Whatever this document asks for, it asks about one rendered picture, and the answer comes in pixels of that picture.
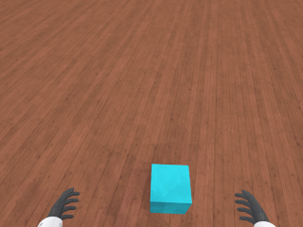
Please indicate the robot right hand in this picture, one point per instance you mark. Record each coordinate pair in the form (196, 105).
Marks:
(256, 211)

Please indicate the carton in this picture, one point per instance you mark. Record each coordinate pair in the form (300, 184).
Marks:
(170, 189)

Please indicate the robot left hand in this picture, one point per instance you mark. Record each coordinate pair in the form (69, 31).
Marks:
(59, 206)

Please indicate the left robot forearm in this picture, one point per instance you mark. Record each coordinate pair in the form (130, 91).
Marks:
(51, 222)

